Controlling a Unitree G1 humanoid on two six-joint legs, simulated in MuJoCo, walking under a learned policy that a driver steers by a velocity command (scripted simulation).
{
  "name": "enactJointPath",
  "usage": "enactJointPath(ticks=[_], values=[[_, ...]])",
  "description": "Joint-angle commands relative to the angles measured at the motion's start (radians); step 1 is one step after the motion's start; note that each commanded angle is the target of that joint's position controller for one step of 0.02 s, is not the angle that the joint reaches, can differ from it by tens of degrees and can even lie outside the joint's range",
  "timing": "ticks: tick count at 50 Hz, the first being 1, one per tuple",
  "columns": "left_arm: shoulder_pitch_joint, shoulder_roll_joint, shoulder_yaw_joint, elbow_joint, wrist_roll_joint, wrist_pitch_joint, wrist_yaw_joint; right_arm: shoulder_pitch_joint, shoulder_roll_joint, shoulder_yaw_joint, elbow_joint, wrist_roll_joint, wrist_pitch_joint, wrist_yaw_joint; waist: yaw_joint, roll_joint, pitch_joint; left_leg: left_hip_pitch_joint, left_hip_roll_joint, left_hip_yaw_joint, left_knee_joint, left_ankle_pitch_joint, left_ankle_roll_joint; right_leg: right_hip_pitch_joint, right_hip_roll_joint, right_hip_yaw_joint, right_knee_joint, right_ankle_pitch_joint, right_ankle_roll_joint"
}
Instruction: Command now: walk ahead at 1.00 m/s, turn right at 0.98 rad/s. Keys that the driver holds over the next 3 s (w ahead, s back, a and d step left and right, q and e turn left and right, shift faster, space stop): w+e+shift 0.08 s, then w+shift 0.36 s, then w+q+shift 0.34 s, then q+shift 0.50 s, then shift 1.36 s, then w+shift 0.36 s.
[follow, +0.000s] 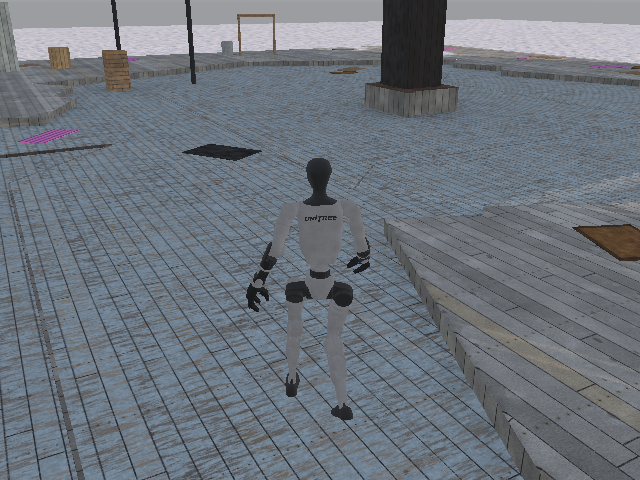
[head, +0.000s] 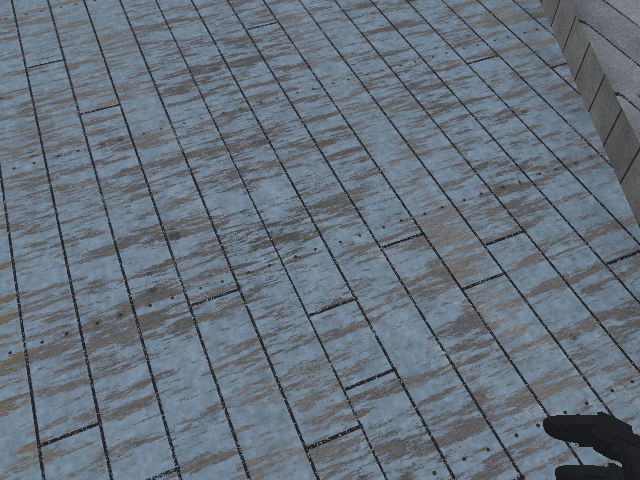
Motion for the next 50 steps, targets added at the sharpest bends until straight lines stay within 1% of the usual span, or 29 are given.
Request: enactJointPath(ticks=[1, 2, 6, 10, 14, 16, 18, 19, 20, 21, 22, 23, 24, 25, 27, 31, 34, 37, 39, 40, 41, 42, 43, 44, 45, 46, 47, 48, 50], values=[[-0.123, 0.064, -0.019, -0.143, 0.025, -0.001, -0.007, 0.231, -0.15, -0.081, 0.006, 0.001, 0.013, -0.007, -0.165, 0.148, -0.178, 0.675, 0.376, -0.631, -0.371, -0.608, 0.166, -0.662, -0.143, -0.115, 0.356, 0.156, 0.02], [-0.158, 0.059, -0.018, -0.144, 0.032, 0.008, -0.021, 0.241, -0.12, -0.074, 0.033, -0.005, 0.014, -0.002, -0.158, 0.063, -0.113, 0.579, 0.334, -0.481, -0.373, -0.402, 0.154, -0.635, -0.176, -0.126, 0.326, 0.18, 0.03], [-0.245, -0.04, -0.052, -0.223, 0.046, 0.047, -0.066, 0.339, -0.068, -0.059, 0.151, 0.027, -0.025, 0.019, -0.11, 0.117, -0.008, 0.426, 0.269, -0.193, -0.435, -0.083, 0.128, -0.654, -0.242, -0.118, 0.266, 0.209, 0.046], [-0.343, -0.031, -0.072, -0.283, 0.041, 0.042, -0.073, 0.32, -0.107, -0.063, 0.176, 0.02, -0.05, 0.034, -0.071, 0.112, 0.062, 0.341, 0.225, 0.02, -0.53, 0.148, 0.137, -0.641, -0.214, -0.124, 0.036, 0.381, 0.054], [-0.497, -0.039, -0.094, -0.306, 0.04, 0.022, -0.093, 0.419, -0.15, -0.066, 0.235, 0.027, -0.045, 0.033, -0.122, 0.065, 0.126, 0.367, 0.204, 0.167, -0.635, 0.429, 0.131, -0.45, -0.154, -0.309, -0.287, 0.465, 0.004], [-0.481, -0.021, -0.091, -0.292, 0.046, 0.015, -0.081, 0.461, -0.204, -0.072, 0.259, 0.025, -0.033, 0.022, -0.096, 0.118, 0.073, 0.514, 0.225, 0.208, -0.503, 0.947, 0.13, -0.368, -0.082, -0.364, -0.345, 0.374, -0.027], [-0.257, 0.034, -0.065, -0.226, 0.057, 0.011, -0.057, 0.448, -0.264, -0.081, 0.269, 0.025, -0.008, 0.003, 0.036, 0.192, -0.088, 0.561, 0.261, 0.217, -0.155, 1.247, 0.128, -0.112, -0.026, -0.348, -0.368, 0.241, -0.065], [-0.044, 0.068, -0.044, -0.156, 0.057, 0.008, -0.039, 0.411, -0.269, -0.08, 0.258, 0.034, 0.004, -0.002, 0.144, 0.183, -0.182, 0.464, 0.243, 0.229, 0.124, 1.175, 0.123, 0.137, -0.033, -0.305, -0.472, 0.273, -0.091], [0.069, 0.143, -0.014, -0.113, 0.066, 0.012, -0.017, 0.428, -0.197, -0.066, 0.228, 0.025, 0.005, 0.004, 0.138, 0.091, -0.288, 0.228, 0.185, 0.206, 0.486, 0.578, 0.121, 0.408, -0.197, -0.097, -0.445, 0.084, -0.101], [0.01, 0.235, 0.01, -0.138, 0.058, 0.019, -0.003, 0.515, -0.073, -0.041, 0.162, 0.049, -0.003, 0.028, -0.01, -0.186, -0.421, -0.161, 0.012, 0.123, 0.871, -0.317, 0.079, 0.653, -0.505, 0.483, -0.569, -0.072, -0.201], [0.034, 0.204, 0.015, -0.143, 0.043, 0.022, 0.003, 0.367, -0.17, -0.059, 0.127, 0.05, -0.014, 0.023, 0.065, -0.025, -0.427, -0.282, 0.01, -0.038, 0.939, -0.239, 0.104, 0.623, -0.487, 0.566, -0.685, -0.023, -0.208], [-0.004, 0.157, 0.008, -0.104, 0.041, 0.01, 0.012, 0.303, -0.142, -0.053, 0.116, 0.064, -0.019, 0.022, 0.03, 0.012, -0.224, -0.334, 0.052, -0.045, 0.882, -0.159, 0.109, 0.467, -0.468, 0.368, -0.709, 0.12, -0.189], [-0.029, 0.098, -0.004, -0.082, 0.043, -0.005, 0.011, 0.312, -0.113, -0.043, 0.131, 0.06, -0.017, 0.026, -0.022, 0.078, -0.096, -0.278, 0.083, -0.048, 0.783, -0.138, 0.108, 0.266, -0.438, 0.255, -0.744, 0.227, -0.158], [-0.065, 0.056, -0.016, -0.074, 0.049, -0.023, 0.01, 0.318, -0.096, -0.042, 0.146, 0.047, 0.0, 0.031, -0.07, 0.105, -0.04, -0.208, 0.11, -0.069, 0.713, -0.134, 0.106, 0.132, -0.396, 0.154, -0.763, 0.31, -0.12], [-0.095, -0.005, -0.035, -0.06, 0.036, -0.046, 0.009, 0.391, -0.061, -0.038, 0.188, 0.028, 0.044, 0.052, -0.133, 0.036, -0.012, -0.105, 0.134, -0.08, 0.634, -0.12, 0.088, -0.026, -0.362, 0.039, -0.861, 0.249, -0.086], [-0.061, -0.011, -0.037, -0.02, 0.022, -0.084, -0.012, 0.18, -0.03, -0.034, 0.117, 0.038, 0.06, 0.069, -0.111, -0.01, 0.112, -0.211, 0.132, -0.028, 0.43, 0.094, 0.09, -0.084, -0.298, -0.214, -0.964, 0.509, -0.012], [-0.043, -0.022, -0.049, -0.006, 0.013, -0.101, -0.01, 0.068, -0.023, -0.025, 0.092, 0.046, 0.044, 0.088, -0.092, 0.033, 0.111, -0.117, 0.067, 0.108, 0.209, 0.3, 0.125, -0.06, -0.237, -0.387, -0.986, 0.81, 0.06], [0.004, 0.037, -0.046, 0.013, 0.01, -0.109, 0.014, 0.034, -0.036, -0.023, 0.086, 0.043, 0.04, 0.102, -0.098, 0.009, 0.078, -0.035, -0.015, 0.196, 0.073, 0.373, 0.172, 0.109, -0.286, -0.437, -0.92, 1.277, 0.114], [0.003, 0.095, -0.031, 0.005, 0.024, -0.081, 0.047, 0.13, -0.085, -0.038, 0.117, 0.036, 0.046, 0.099, -0.161, -0.061, -0.02, 0.09, -0.096, 0.229, 0.047, 0.265, 0.193, 0.224, -0.317, -0.442, -0.725, 1.581, 0.142], [-0.032, 0.116, -0.024, -0.01, 0.034, -0.058, 0.059, 0.293, -0.126, -0.054, 0.164, 0.028, 0.046, 0.093, -0.245, -0.063, -0.089, 0.242, -0.144, 0.232, 0.039, 0.216, 0.204, 0.213, -0.319, -0.441, -0.483, 1.675, 0.151], [-0.095, 0.135, -0.017, -0.033, 0.04, -0.042, 0.066, 0.528, -0.169, -0.077, 0.231, 0.019, 0.044, 0.081, -0.353, -0.053, -0.179, 0.472, -0.14, 0.16, 0.002, 0.215, 0.241, 0.114, -0.327, -0.42, -0.158, 1.621, 0.156], [-0.137, 0.114, -0.016, -0.034, 0.029, -0.038, 0.051, 0.621, -0.197, -0.101, 0.263, 0.026, 0.045, 0.054, -0.394, 0.061, -0.18, 0.614, -0.068, 0.054, -0.103, 0.275, 0.297, -0.056, -0.196, -0.439, 0.291, 0.921, 0.17], [-0.057, -0.043, -0.054, -0.112, 0.028, -0.058, 0.037, 0.551, -0.311, -0.128, 0.254, 0.017, 0.055, 0.042, -0.212, 0.35, -0.211, 0.931, 0.175, -0.293, 0.071, 0.955, 0.432, -0.543, -0.05, -0.338, 0.713, -0.133, 0.227], [-0.051, -0.004, -0.066, -0.166, 0.006, -0.067, 0.041, 0.525, -0.353, -0.152, 0.207, 0.032, 0.057, 0.038, -0.237, 0.191, -0.463, 1.055, 0.288, -0.589, -0.085, 0.808, 0.579, -0.684, -0.06, -0.139, 0.818, -0.071, 0.211], [-0.096, 0.016, -0.078, -0.176, 0.018, -0.076, 0.038, 0.428, -0.304, -0.149, 0.164, 0.046, 0.064, 0.023, -0.199, 0.033, -0.37, 0.892, 0.273, -0.614, -0.203, 0.556, 0.534, -0.67, -0.125, -0.1, 0.694, 0.016, 0.176], [-0.169, 0.038, -0.061, -0.228, -0.022, -0.101, 0.022, 0.301, -0.169, -0.11, 0.084, 0.068, 0.03, 0.04, -0.151, -0.042, -0.228, 0.695, 0.223, -0.648, -0.314, 0.247, 0.486, -0.664, -0.12, -0.042, 0.589, -0.003, 0.16], [-0.175, 0.052, -0.053, -0.217, -0.018, -0.097, 0.019, 0.205, -0.141, -0.097, 0.067, 0.078, 0.013, 0.047, -0.084, -0.091, -0.114, 0.486, 0.203, -0.589, -0.353, 0.248, 0.456, -0.617, -0.161, -0.055, 0.495, 0.027, 0.164], [-0.155, 0.057, -0.045, -0.218, -0.004, -0.082, 0.02, 0.155, -0.159, -0.102, 0.043, 0.07, 0.006, 0.044, -0.039, -0.084, -0.041, 0.312, 0.162, -0.518, -0.374, 0.346, 0.442, -0.535, -0.182, -0.059, 0.404, 0.029, 0.178], [-0.187, 0.046, -0.043, -0.246, 0.023, -0.064, 0.032, 0.112, -0.163, -0.105, 0.026, 0.074, 0.005, 0.033, -0.009, -0.079, 0.028, 0.056, 0.04, -0.343, -0.372, 0.509, 0.378, -0.383, -0.193, -0.114, 0.093, 0.064, 0.207]])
